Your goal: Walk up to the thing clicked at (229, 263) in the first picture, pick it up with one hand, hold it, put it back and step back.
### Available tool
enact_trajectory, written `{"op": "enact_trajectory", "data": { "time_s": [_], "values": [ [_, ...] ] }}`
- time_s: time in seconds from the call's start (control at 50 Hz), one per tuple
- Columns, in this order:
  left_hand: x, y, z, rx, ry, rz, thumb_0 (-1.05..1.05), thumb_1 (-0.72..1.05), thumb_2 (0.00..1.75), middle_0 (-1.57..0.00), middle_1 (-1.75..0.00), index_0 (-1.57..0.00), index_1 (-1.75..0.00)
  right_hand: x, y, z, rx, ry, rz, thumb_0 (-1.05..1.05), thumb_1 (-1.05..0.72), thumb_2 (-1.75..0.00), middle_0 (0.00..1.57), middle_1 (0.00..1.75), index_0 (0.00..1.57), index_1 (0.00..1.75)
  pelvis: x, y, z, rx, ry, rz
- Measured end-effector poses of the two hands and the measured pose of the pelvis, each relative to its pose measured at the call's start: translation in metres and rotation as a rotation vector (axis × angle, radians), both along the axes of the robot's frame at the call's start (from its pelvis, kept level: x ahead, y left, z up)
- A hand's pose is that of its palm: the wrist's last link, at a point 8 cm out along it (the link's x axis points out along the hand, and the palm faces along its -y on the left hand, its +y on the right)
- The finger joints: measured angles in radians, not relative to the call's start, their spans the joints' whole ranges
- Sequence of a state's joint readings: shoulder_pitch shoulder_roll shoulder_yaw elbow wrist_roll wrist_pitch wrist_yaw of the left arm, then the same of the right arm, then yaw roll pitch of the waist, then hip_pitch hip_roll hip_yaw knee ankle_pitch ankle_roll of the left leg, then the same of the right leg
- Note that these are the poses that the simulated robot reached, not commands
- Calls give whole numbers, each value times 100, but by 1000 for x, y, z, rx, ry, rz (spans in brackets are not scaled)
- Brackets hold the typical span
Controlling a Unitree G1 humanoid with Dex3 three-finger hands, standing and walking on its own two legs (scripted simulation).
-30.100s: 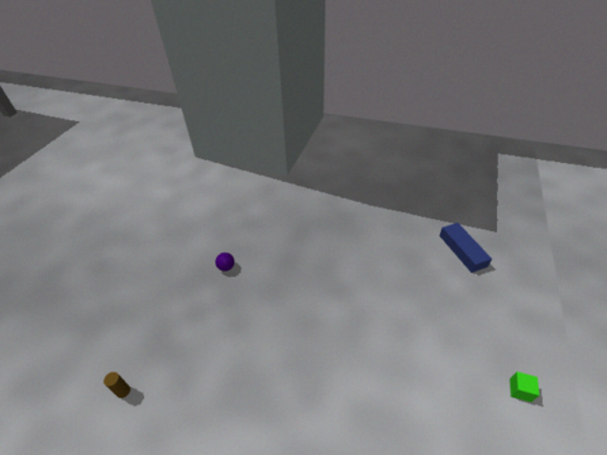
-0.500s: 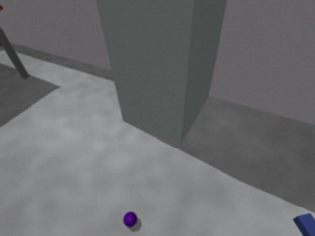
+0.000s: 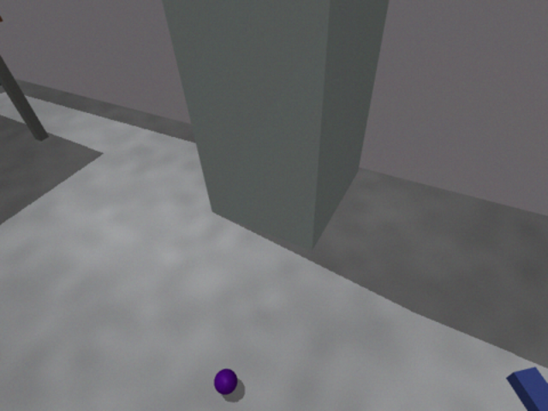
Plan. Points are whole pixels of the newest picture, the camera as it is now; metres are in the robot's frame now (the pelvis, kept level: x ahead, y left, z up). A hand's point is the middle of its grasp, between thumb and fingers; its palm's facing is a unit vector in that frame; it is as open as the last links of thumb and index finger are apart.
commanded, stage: stand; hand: left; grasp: from above
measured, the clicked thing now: (225, 381) +0.44 +0.21 -0.74
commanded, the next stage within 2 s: step back in 1.32 s
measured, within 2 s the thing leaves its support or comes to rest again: neither
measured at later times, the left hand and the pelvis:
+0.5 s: hand out of the picture +0.08 +0.23 -0.16, palm faces +0.01 -0.95 -0.32, open 7.4 cm; pelvis +0.01 -0.01 +0.00, yaw +0 degrees
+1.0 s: hand out of the picture +0.08 +0.23 -0.16, palm faces -0.01 -0.94 -0.33, open 7.4 cm; pelvis +0.02 -0.01 +0.00, yaw -1 degrees
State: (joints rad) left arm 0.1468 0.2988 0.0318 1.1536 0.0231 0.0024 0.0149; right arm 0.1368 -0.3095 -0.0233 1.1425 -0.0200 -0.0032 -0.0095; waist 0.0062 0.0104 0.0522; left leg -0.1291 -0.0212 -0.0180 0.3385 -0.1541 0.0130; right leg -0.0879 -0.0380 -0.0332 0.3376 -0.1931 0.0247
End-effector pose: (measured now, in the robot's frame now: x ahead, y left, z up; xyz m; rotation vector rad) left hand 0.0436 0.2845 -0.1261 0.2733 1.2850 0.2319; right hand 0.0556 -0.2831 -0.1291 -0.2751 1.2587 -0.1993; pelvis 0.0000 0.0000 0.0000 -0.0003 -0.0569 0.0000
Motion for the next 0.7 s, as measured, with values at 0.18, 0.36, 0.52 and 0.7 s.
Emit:
{"op": "enact_trajectory", "data": {
  "time_s": [0.18,0.36,0.52,0.7],
  "values": [
    [5,-4,1,0,4,-2,0,91,90,-20,-30,-20,-30,2,-5,-1,3,7,2,1,-90,-90,20,30,20,30,4,-4,0,1,4,-2],
    [20,-9,3,-3,-27,-12,0,91,90,-20,-30,-20,-30,12,-9,1,-1,-10,6,1,-90,-90,20,30,20,30,7,-7,1,-1,4,-3],
    [29,-9,5,-3,-44,-20,0,91,90,-20,-30,-20,-30,16,-13,4,-9,-24,6,1,-90,-90,20,30,20,30,8,-9,1,0,7,-6],
    [30,-7,5,3,-33,-24,0,91,90,-20,-30,-20,-30,14,-16,4,-9,-10,7,1,-90,-90,20,30,20,30,9,-11,1,1,13,-6]
  ]
}}
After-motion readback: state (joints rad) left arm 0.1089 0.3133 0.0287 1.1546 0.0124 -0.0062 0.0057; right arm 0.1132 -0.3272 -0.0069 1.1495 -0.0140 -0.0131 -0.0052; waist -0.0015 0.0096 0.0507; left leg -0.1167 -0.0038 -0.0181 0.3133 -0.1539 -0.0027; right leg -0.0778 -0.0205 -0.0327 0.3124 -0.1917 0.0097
